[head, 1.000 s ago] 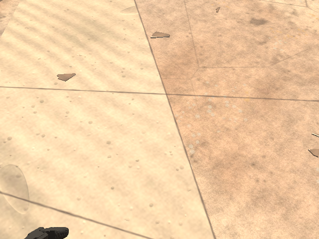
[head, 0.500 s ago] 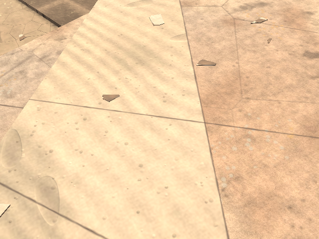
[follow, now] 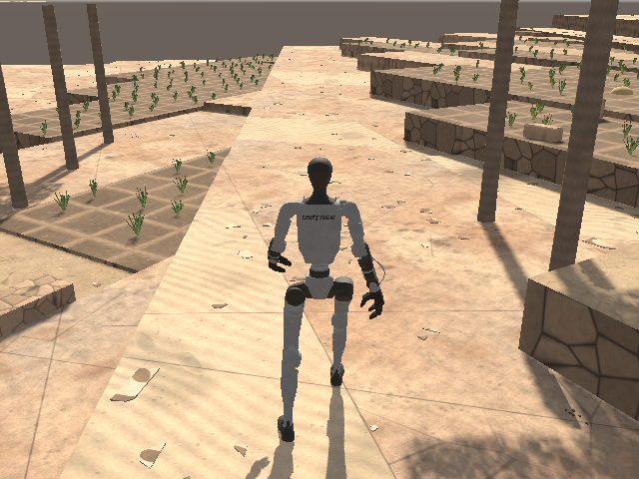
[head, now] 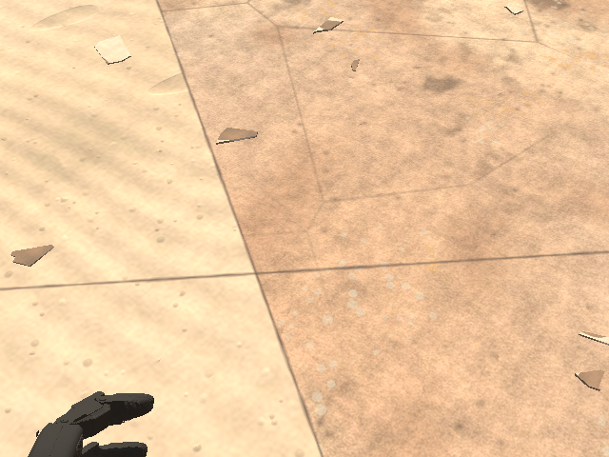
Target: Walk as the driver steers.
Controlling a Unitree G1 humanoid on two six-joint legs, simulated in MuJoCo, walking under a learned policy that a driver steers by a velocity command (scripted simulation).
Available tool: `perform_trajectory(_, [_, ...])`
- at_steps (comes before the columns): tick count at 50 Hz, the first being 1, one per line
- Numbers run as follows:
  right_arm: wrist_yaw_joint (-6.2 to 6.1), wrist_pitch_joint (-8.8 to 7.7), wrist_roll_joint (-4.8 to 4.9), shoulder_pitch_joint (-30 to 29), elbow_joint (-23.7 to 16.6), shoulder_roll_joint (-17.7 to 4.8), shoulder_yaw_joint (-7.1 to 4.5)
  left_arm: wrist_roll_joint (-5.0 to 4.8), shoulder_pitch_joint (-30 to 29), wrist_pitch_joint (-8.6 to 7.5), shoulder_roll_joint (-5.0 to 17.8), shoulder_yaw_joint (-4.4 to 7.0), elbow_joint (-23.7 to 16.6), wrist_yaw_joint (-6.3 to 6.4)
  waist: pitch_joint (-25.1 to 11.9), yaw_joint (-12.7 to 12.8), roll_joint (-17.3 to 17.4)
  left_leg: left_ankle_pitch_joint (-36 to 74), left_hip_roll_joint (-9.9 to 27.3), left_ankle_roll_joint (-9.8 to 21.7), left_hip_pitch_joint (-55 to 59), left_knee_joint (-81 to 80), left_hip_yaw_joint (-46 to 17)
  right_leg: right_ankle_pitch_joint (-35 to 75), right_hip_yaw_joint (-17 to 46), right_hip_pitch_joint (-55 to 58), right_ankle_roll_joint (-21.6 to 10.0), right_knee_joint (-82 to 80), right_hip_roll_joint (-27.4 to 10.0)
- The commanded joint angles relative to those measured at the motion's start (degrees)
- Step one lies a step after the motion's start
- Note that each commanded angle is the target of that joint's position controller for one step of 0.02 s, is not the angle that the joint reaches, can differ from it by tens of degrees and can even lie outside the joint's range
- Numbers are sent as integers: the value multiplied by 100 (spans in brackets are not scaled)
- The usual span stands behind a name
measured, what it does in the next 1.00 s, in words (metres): walks ahead: left foot, then right foot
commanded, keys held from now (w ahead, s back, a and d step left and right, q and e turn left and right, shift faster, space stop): w+e+shift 0.02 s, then w+shift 0.08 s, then w+q+shift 0.44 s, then q+shift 0.10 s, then shift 0.10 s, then e+shift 0.26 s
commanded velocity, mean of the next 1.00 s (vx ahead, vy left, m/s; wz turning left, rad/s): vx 0.72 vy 0.00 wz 0.19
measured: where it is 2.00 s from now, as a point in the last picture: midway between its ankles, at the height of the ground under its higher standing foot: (312, 272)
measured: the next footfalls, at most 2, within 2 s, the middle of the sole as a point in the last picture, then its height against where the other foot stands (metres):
left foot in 0.50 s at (303, 359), level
right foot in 0.88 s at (329, 235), level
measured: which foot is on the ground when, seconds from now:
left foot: down 0.00-0.02, up 0.04-0.48, down 0.50-0.88, up 0.90-1.00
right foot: down 0.00-0.48, up 0.50-0.86, down 0.88-1.00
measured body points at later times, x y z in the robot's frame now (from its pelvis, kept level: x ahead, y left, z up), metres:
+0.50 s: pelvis +0.45 -0.05 +0.01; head +0.45 -0.05 +0.46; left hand +0.44 +0.23 -0.11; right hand +0.64 -0.29 -0.07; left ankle +0.62 +0.00 -0.69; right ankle +0.17 -0.10 -0.65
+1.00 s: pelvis +0.82 -0.07 +0.03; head +0.85 -0.06 +0.48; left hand +0.91 +0.22 -0.06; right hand +1.00 -0.31 -0.08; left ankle +0.69 +0.02 -0.58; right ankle +0.97 -0.11 -0.69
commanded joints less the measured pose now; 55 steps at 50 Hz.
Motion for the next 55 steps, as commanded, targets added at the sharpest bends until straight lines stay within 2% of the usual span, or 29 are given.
perform_trajectory(1, [-43, -249, -134, 105, -955, -347, -21, 2, 2553, 74, 1978, 710, 380, 211, -1555, 1033, -1422, 2382, -344, 382, -5221, 5678, -356, -2307, 3003, 6577, -1168, -796, -780])
perform_trajectory(2, [28, -558, 47, -37, -1007, -494, 64, 39, 2814, 14, 1672, 607, 306, 236, -2903, 1094, -1472, 412, -873, 569, -5870, 6654, -1667, -4245, 5859, 7079, -1583, -2354, -1680])
perform_trajectory(3, [35, -652, 327, -992, -1156, -1004, -104, 150, 2890, -58, 1173, 487, 443, 232, -1936, 1336, -835, 945, -561, 764, -6382, 6772, -1851, -3819, 5512, 6472, -1031, -2775, -1599])
perform_trajectory(4, [-10, -704, 388, -1382, -1349, -801, -22, 205, 2644, -121, 1176, 470, 487, 226, -1065, 1119, -389, 1185, -356, 838, -6408, 6527, -1718, -2940, 4821, 5399, -892, -2771, -1506])
perform_trajectory(5, [-55, -716, 265, -1500, -1339, -613, 23, 253, 2102, -166, 1071, 422, 428, 218, -631, 768, 199, 1438, -97, 860, -6077, 6133, -1668, -2104, 4091, 4292, -813, -2704, -1307])
perform_trajectory(7, [-11, -458, 288, -882, -1095, -480, -6, 388, 1348, -216, 539, 256, 319, 193, -272, 136, -286, 1826, 314, 886, -5377, 5820, -1643, -1611, 2898, 2845, -746, -2820, -907])
perform_trajectory(9, [12, -177, 280, -809, -953, -363, -14, 269, 1287, -306, 302, 181, 477, 186, 92, 32, -407, 1965, 441, 791, -5421, 5643, -1496, -1134, 2199, 2185, -657, -3090, -805])
perform_trajectory(14, [41, -146, 244, -2028, -1236, -310, 14, 329, 1759, -515, 399, 167, 830, 319, 743, 495, -292, 3955, -50, 702, -5734, 3682, -1182, 871, 497, 1951, 137, -3583, -341])
perform_trajectory(18, [310, -348, 318, -2617, -1380, -183, 29, 332, 2156, -541, 609, 153, 1118, 500, 707, 702, -116, 5090, -502, 917, -5394, 2067, -782, 2169, 38, 3042, 659, -3792, -553])
perform_trajectory(20, [447, -401, 342, -2663, -1445, -323, -39, 380, 2117, -436, 778, 167, 1155, 589, 510, 615, -268, 4863, -891, 1045, -5204, 1587, -399, 4131, -158, 3934, 899, -3397, -637])
perform_trajectory(23, [497, -247, 396, -1723, -1391, -715, -233, 537, 1849, -175, 1217, 310, 1084, 871, -178, -131, -883, 3616, -1448, 1211, -4235, 1832, 180, 8200, -319, 4799, 1148, -1454, -997])
perform_trajectory(24, [431, -136, 404, -393, -1045, -1035, -390, 612, 1455, -100, 1285, 340, 953, 913, -649, -769, -851, 3269, -1426, 1408, -3057, 2031, -3, 8778, -251, 4428, 1155, 20, -1041])
perform_trajectory(25, [322, -59, 365, 1413, -576, -1260, -486, 574, 579, -77, 1458, 399, 690, 892, -969, -1791, -317, 3646, -936, 1821, -1289, 1463, -830, 7351, -346, 3191, 1158, 2799, -649])
perform_trajectory(26, [274, -51, 268, 1580, -227, -937, -294, 627, 935, -238, -51, 7, 434, 647, -805, -928, 2082, 2678, -486, 2327, 655, 2347, -1960, -2381, 269, -199, 1184, 5587, 524])
perform_trajectory(27, [247, -104, 44, 677, -621, -772, -236, 80, 1421, -526, -234, -189, 87, 442, -1495, -300, 2128, -388, 447, 3190, 852, 955, -5080, -2754, 1344, -1420, 965, 6278, 647])
perform_trajectory(28, [170, -87, 6, 509, -903, -653, -280, -1, 792, -724, 402, -102, -84, 324, -1091, -563, 907, -1057, 648, 2977, 301, -437, -5858, -1949, 1575, -1479, 555, 5451, 432])
perform_trajectory(30, [195, -178, -23, -676, -1262, -752, -282, 185, 606, -805, 443, -73, -173, 292, 62, 370, -900, 992, 421, 2733, -1990, -719, -5331, -1250, 1500, -669, 411, 4062, 104])
perform_trajectory(33, [112, -163, 87, -1546, -1512, -748, -273, 414, 1001, -518, 791, 60, -33, 427, 364, 908, -790, 4368, -315, 2468, -3919, -584, -3483, -1184, 1241, 591, 933, 2418, -285])
perform_trajectory(35, [-45, -100, 175, -1431, -1295, -743, -263, 561, 500, -456, 390, -62, -203, 500, 349, 650, -529, 5720, -995, 2053, -4748, -208, -2301, -137, 571, 1428, 1164, 815, -13])
perform_trajectory(38, [-173, 83, 273, -394, -762, -715, -281, 396, 70, -368, 21, -128, -304, 495, -429, -6, 197, 4440, -1191, 1469, -4152, 216, -2072, 2154, 428, 2235, 1220, -729, 446])
perform_trajectory(40, [-190, 127, 224, -193, -587, -467, -210, 372, -183, -378, 118, -72, -348, 461, -426, -206, 582, 3826, -914, 1419, -3397, 408, -2287, 2528, 585, 2023, 1088, -1285, 330])
perform_trajectory(42, [-210, 144, 97, -443, -602, -395, -188, 356, 111, -431, 415, 100, -172, 398, -519, 10, 650, 4013, -672, 1274, -2702, 1082, -2327, 2352, 674, 2054, 817, -1623, 280])
perform_trajectory(44, [-194, 127, -59, -850, -790, -381, -185, 347, 1354, -475, 651, 232, 256, 341, -1064, 624, 287, 4391, -904, 880, -2549, 2864, -1818, 3472, 932, 3103, 488, -1648, 34])
perform_trajectory(45, [-150, 105, -97, -137, -869, -151, -113, 468, 1539, -454, 970, 246, 183, 338, -1680, 304, -1201, 924, -1455, 452, -4027, 4999, -1485, 5427, 2823, 4774, -487, -1301, -1303])
perform_trajectory(46, [-39, 81, -54, 585, -846, -206, -20, 439, 1469, -393, 1045, 294, 169, 291, -2278, 46, -1772, -641, -1520, 242, -5085, 6041, -1679, 4675, 4836, 5645, -1363, -1619, -2152])
perform_trajectory(47, [-17, 137, 16, 95, -877, -648, -95, 317, 1232, -294, 972, 360, -46, 314, -2157, 345, -994, -250, -1263, 197, -5458, 6593, -1952, 2762, 5083, 5364, -1330, -1865, -2007])
perform_trajectory(49, [-110, 284, -31, -1323, -1233, -781, -173, 238, 908, -57, 794, 301, -170, 386, -1060, 513, 258, 474, -1120, 251, -5677, 6260, -1821, 647, 4220, 3698, -801, -2241, -1323])
perform_trajectory(52, [-197, 360, -63, -1464, -1357, -472, -131, 241, 744, 116, 720, 298, -139, 435, -512, 169, -241, 810, -1028, 347, -5054, 4615, -1762, 203, 3540, 2492, -334, -2568, -507])
perform_trajectory(55, [-242, 323, -26, -1666, -1311, -340, -117, 207, 942, 244, 885, 405, -45, 537, -820, 220, -585, 890, -1263, 232, -4630, 3437, -1708, 853, 3488, 2588, -283, -2477, -351])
